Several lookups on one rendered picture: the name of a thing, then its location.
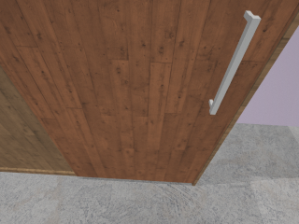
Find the handle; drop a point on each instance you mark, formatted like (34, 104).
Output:
(248, 33)

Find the wardrobe door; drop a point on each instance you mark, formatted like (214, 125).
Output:
(24, 143)
(122, 87)

